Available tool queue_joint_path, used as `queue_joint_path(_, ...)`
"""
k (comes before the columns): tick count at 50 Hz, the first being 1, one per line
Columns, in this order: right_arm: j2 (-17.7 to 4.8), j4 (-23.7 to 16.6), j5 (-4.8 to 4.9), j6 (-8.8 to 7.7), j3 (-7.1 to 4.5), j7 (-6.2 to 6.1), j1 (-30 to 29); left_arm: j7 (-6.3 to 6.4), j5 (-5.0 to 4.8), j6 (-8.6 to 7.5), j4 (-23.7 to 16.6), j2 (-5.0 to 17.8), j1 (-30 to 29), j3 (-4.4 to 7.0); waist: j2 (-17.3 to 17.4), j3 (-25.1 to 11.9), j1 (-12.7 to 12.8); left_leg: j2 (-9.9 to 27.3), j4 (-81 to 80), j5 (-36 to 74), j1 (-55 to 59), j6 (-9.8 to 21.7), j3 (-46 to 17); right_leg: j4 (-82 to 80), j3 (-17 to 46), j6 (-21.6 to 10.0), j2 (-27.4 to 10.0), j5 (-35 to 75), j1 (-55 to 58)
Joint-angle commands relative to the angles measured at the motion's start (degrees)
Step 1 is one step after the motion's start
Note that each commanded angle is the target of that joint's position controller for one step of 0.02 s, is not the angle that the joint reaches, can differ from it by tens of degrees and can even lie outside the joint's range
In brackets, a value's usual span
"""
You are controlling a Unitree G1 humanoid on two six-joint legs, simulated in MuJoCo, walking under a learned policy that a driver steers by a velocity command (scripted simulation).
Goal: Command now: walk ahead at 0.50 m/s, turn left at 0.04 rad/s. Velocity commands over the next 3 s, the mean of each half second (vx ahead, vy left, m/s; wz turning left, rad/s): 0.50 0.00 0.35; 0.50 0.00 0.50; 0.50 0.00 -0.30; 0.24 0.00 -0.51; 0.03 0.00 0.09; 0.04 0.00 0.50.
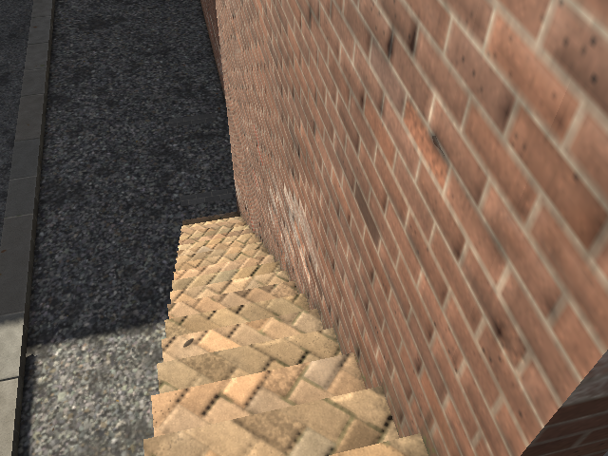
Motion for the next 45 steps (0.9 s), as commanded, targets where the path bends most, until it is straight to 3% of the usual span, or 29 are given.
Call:
queue_joint_path(1, -5.89, -2.63, -0.68, -0.60, -1.97, -0.91, -0.31, 0.43, 1.17, -0.78, -2.11, 6.20, 4.65, 2.26, 6.88, 0.39, 0.92, 12.89, -16.14, -6.32, 8.38, 8.90, -21.75, -0.60, 2.79, 0.79, -7.02, 7.48, -11.55)
queue_joint_path(4, -5.92, -0.81, -0.14, -1.02, -2.52, -1.48, 2.88, 1.03, 1.03, -1.56, -3.06, 5.91, 1.38, 1.96, 7.17, -1.58, 0.01, 12.21, -16.13, -2.43, 11.10, 11.16, -19.26, -11.08, 1.84, 2.13, -8.44, 8.13, -13.77)
queue_joint_path(8, -9.27, 0.52, -0.61, 1.96, -4.03, -2.64, 5.25, 1.72, 0.88, -2.62, -5.32, 3.44, -8.43, -0.10, 6.19, 0.36, -2.83, 11.10, -15.85, 1.61, 6.01, 11.11, -16.01, -31.70, 1.06, 3.64, -7.99, 12.86, -8.71)
queue_joint_path(9, -9.92, 1.04, -0.34, 2.30, -4.21, -2.95, 6.18, 1.04, 1.41, -3.01, -5.89, 3.38, -10.94, -0.35, 5.74, -0.11, -3.85, 10.70, -15.35, 4.36, 6.05, 10.53, -15.97, -33.00, 0.01, 3.55, -6.85, 15.30, -7.09)
queue_joint_path(11, -10.18, 2.00, -0.68, 3.40, -4.43, -2.96, 8.27, 0.02, 1.19, -3.52, -5.18, 3.11, -10.71, -0.86, 5.75, -2.48, -4.06, 10.58, -13.19, 7.50, 4.89, 10.69, -16.04, -32.81, -0.81, 3.61, -5.04, 19.19, -1.84)
queue_joint_path(14, -9.48, 2.46, 0.42, 4.66, -4.37, -3.15, 9.94, -0.70, 0.40, -4.35, -5.63, 4.78, -12.94, -1.05, 6.30, -1.63, -4.19, 10.83, -10.46, 3.80, 7.26, 11.13, -19.21, -35.81, -1.08, 2.44, -3.86, 13.39, -0.49)
queue_joint_path(15, -9.67, 2.97, 1.39, 4.88, -4.41, -3.65, 10.64, -0.78, -0.26, -4.74, -6.53, 5.73, -13.77, -0.70, 6.63, -1.01, -3.64, 10.52, -8.99, 0.94, 8.18, 10.80, -20.78, -39.36, -0.76, 2.02, -3.38, 12.98, 1.02)
queue_joint_path(17, -8.62, 1.81, 1.89, 5.35, -3.65, -3.98, 8.98, -1.18, 0.34, -5.76, -4.53, 7.97, -7.20, 0.51, 5.54, -3.52, 0.94, 8.62, -2.43, 2.43, 7.06, 9.25, -22.06, -47.31, -0.14, -0.87, -4.02, 14.19, 12.22)
queue_joint_path(18, -5.99, 1.18, 1.94, 5.15, -2.65, -3.74, 8.26, -1.21, 1.06, -5.70, -3.37, 10.81, 0.47, 1.54, 2.03, -7.83, 4.88, 5.05, 9.58, -0.48, 0.41, 7.37, -18.41, -48.95, 6.65, -4.55, -11.35, 11.07, 24.27)
queue_joint_path(19, -1.28, -0.92, 1.89, 4.02, -1.59, -3.62, 11.62, -1.44, 1.33, -4.78, -0.46, 14.15, 5.36, 2.91, -13.28, -9.21, 3.66, -3.07, 26.98, -18.27, -17.18, 3.42, -9.92, -49.67, 21.41, -12.07, -21.99, 8.88, 36.29)
queue_joint_path(20, -5.30, -2.13, 1.36, 2.91, -2.43, -3.44, 9.20, -2.08, 1.65, -4.47, 0.01, 11.98, 6.14, 2.89, -12.77, -5.77, 5.08, -1.03, 36.74, -24.58, -28.25, 2.20, -11.29, -51.65, 29.45, -15.39, -24.82, 4.99, 34.36)
queue_joint_path(21, -8.57, -2.97, 1.81, 2.67, -3.40, -3.54, 6.83, -2.28, 1.56, -4.44, -1.24, 9.51, 2.98, 2.42, -8.84, -2.90, 4.61, 1.60, 41.92, -20.59, -30.29, 2.06, -12.12, -51.93, 24.72, -14.36, -23.57, 5.56, 30.70)
queue_joint_path(22, -8.91, -3.77, 2.01, 3.00, -3.84, -3.48, 6.37, -2.57, 1.58, -4.32, -2.81, 7.45, -0.27, 1.69, -8.11, -1.72, 3.46, 2.92, 44.28, -17.14, -29.67, 1.58, -10.86, -52.32, 20.06, -12.96, -21.58, 7.83, 27.29)
queue_joint_path(24, -8.81, -4.89, 1.02, 5.65, -4.47, -3.23, 8.18, -1.44, -0.03, -3.65, -3.45, 6.29, -6.79, 1.19, -6.86, 3.01, -0.90, 5.97, 41.45, -11.71, -25.66, -0.68, -12.19, -56.96, 14.66, -10.23, -20.51, 2.89, 16.24)
queue_joint_path(26, -5.33, -5.02, 0.34, 7.34, -3.58, -3.09, 11.17, -0.54, 1.22, -3.34, -2.62, 6.76, -7.08, 1.23, -5.78, 2.59, -2.15, 5.21, 43.62, -7.01, -20.45, -3.18, -9.18, -57.37, 9.17, -10.10, -18.94, 5.98, 10.67)
queue_joint_path(28, -6.82, -2.82, 0.01, 7.90, -4.36, -2.64, 15.07, -0.21, 2.21, -3.87, -0.92, 8.27, -5.17, 1.63, -3.70, 0.01, -2.62, 4.34, 48.01, 3.26, -16.22, -4.03, -6.84, -53.84, 4.66, -10.31, -18.63, 9.11, 9.57)
queue_joint_path(30, -6.07, -3.79, 0.99, 7.80, -4.39, -2.22, 13.03, 0.21, 1.55, -3.43, 0.16, 7.47, -4.14, 1.42, -4.65, 2.07, -2.15, 4.28, 50.26, 4.64, -19.22, -3.52, -6.95, -51.79, 1.16, -9.25, -18.11, 9.54, 9.56)
queue_joint_path(33, -4.86, -3.78, -0.09, 7.06, -3.94, -1.99, 10.06, 1.14, -0.03, -2.95, 3.71, 5.96, 0.11, 0.90, -3.50, 4.13, -0.45, 5.07, 45.61, 5.99, -24.31, -2.49, -7.77, -44.99, -0.71, -8.07, -20.07, 17.59, 15.14)
queue_joint_path(34, -5.37, -5.36, -0.69, 6.04, -3.96, -2.16, 7.00, 1.82, -0.03, -2.60, 3.99, 8.02, 0.92, 1.43, -4.33, 5.37, 0.42, 5.03, 44.47, 5.09, -26.32, -3.14, -7.19, -42.19, 0.09, -7.96, -21.85, 19.19, 16.22)
queue_joint_path(35, -7.51, -7.76, 1.29, 5.09, -4.91, -1.36, 1.61, 2.56, -1.40, -2.67, 3.47, 7.38, 2.39, 1.56, -5.29, 7.09, 1.99, 6.87, 34.73, 14.95, -34.34, -2.88, -13.90, -36.86, -0.21, -5.03, -21.45, 4.31, 21.19)
queue_joint_path(36, -6.57, -7.54, 1.25, 4.60, -4.50, -0.61, 0.86, 3.09, -2.30, -2.94, 4.33, 4.16, 4.72, 0.50, -8.60, 6.75, 3.27, 6.69, 31.91, 18.56, -36.08, -3.00, -13.39, -33.19, 0.07, -5.08, -22.63, -0.03, 23.00)
queue_joint_path(38, -6.01, -6.52, 2.18, 3.73, -4.49, 0.23, 0.68, 2.37, -1.07, -3.80, 4.97, 6.60, 8.45, 1.38, -10.64, 6.13, 4.94, 7.28, 29.76, 20.36, -35.87, -3.04, -11.13, -30.78, 1.14, -6.43, -26.29, -0.10, 21.26)
queue_joint_path(39, -5.52, -7.22, 2.22, 4.43, -3.85, 1.31, 1.01, 3.38, -0.82, -4.49, 1.77, 7.18, 3.90, 1.45, -5.80, 7.84, 2.76, 7.75, 15.86, 33.93, -25.24, -3.58, -10.08, -28.44, -6.50, -2.45, -22.53, -7.37, 9.83)
queue_joint_path(40, -2.75, -5.63, 0.57, 4.98, -2.93, 1.84, 1.66, 3.54, -1.41, -5.49, 2.06, 7.96, 3.25, 1.95, -5.19, 7.26, 3.11, 4.64, 12.07, 41.99, -9.29, -4.21, -1.45, -27.81, -13.82, -0.09, -19.60, -11.22, -2.19)
queue_joint_path(41, -2.24, -4.47, 1.42, 4.90, -2.80, 2.50, 1.02, 2.78, -1.28, -4.93, 1.40, 8.32, 3.58, 1.91, -4.30, 6.77, 3.73, 3.03, 11.35, 41.95, 0.10, -4.91, 1.21, -28.05, -14.23, -0.43, -18.98, -13.19, -7.58)
queue_joint_path(42, -0.64, -4.19, 2.73, 4.83, -2.37, 1.83, 1.72, 2.84, -1.58, -4.34, 1.39, 8.83, 1.15, 2.33, -5.69, 5.88, 2.38, 3.89, 8.51, 43.68, 3.57, -5.10, 1.01, -23.20, -14.69, 0.63, -19.59, -12.49, -7.95)
queue_joint_path(43, -2.46, 0.00, 2.92, 4.99, -3.30, 0.89, 10.29, 1.88, -1.51, -4.40, 1.36, 9.48, -1.64, 2.37, -8.03, 2.00, -1.85, 5.19, 11.75, 46.42, 9.51, -4.43, 0.56, -16.70, -14.80, 2.04, -21.43, -9.23, -6.79)
queue_joint_path(44, -7.15, 6.63, 2.71, 4.95, -5.38, -0.45, 22.71, 0.97, -3.39, -4.08, 2.24, 7.92, -3.72, 1.85, -7.08, -0.84, -7.14, 4.73, 7.75, 46.33, 17.81, -3.28, 1.41, -6.71, -16.14, 3.61, -19.67, 0.75, -4.08)
queue_joint_path(45, -10.18, 10.99, 1.42, 3.56, -6.91, -0.82, 33.13, 0.84, -4.00, -3.74, 3.30, 7.77, -4.75, 2.14, -5.36, -4.12, -12.87, 3.21, 0.28, 49.39, 28.00, -1.37, 3.68, 5.91, -17.44, 5.26, -16.62, 9.77, -3.29)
